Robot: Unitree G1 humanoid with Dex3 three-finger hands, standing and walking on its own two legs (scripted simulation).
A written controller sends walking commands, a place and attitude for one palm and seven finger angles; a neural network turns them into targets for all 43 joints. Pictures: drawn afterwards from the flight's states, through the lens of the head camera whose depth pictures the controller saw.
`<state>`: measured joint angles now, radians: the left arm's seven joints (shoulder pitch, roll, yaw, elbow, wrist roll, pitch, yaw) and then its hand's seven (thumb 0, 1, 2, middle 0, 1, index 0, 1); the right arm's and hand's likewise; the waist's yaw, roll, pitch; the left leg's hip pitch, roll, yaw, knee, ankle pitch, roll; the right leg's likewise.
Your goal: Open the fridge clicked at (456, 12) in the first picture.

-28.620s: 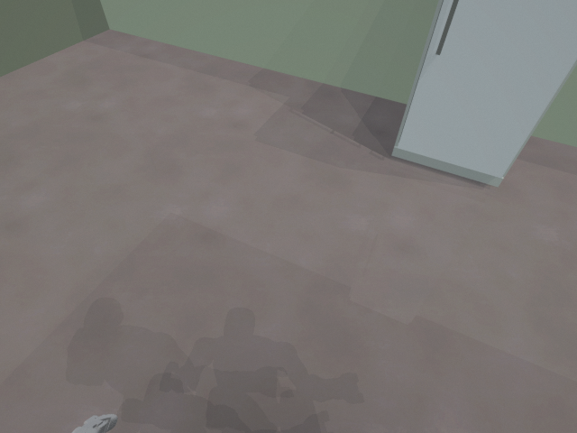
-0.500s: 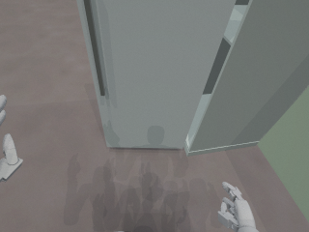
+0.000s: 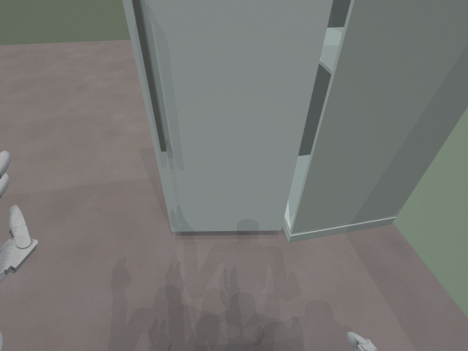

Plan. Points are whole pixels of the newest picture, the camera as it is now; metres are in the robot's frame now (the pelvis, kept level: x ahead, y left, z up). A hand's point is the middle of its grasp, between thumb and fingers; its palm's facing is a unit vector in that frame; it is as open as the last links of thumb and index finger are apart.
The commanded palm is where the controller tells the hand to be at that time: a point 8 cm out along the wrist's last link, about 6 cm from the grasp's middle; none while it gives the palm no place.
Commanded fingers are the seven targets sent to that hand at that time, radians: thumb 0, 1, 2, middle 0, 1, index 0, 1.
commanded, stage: stop stepping back and stand still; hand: left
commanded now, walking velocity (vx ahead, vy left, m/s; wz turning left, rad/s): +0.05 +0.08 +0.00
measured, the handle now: (153, 81) +0.80 +0.28 +0.11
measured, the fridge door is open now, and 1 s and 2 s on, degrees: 79 79 79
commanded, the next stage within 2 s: let the arm hang, fingers relaxed in 0.14 s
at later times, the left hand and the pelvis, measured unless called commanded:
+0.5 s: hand out of the picture +0.09 +0.21 -0.15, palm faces +0.00 -0.97 -0.24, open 7.4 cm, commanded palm none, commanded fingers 0.00 0.90 0.90 -0.20 -0.30 -0.20 -0.30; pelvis +0.00 +0.02 +0.00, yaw +5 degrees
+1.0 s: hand out of the picture +0.07 +0.29 -0.15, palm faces +0.02 -0.94 -0.33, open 7.3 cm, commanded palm none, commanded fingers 0.00 0.90 0.90 -0.20 -0.30 -0.20 -0.30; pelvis +0.03 +0.04 +0.02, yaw +3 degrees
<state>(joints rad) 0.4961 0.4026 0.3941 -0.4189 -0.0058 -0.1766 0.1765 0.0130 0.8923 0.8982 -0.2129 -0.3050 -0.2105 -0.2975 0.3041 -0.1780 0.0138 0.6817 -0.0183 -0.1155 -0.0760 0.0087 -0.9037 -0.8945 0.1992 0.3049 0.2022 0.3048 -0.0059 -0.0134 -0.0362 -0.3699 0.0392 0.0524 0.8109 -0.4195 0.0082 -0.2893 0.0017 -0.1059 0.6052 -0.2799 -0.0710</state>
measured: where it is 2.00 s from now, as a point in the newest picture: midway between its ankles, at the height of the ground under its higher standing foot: outside the picture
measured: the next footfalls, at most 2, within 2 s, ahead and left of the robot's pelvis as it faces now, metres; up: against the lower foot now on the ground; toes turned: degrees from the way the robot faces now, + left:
left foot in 0.24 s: +0.09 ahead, +0.14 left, +0.00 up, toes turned +5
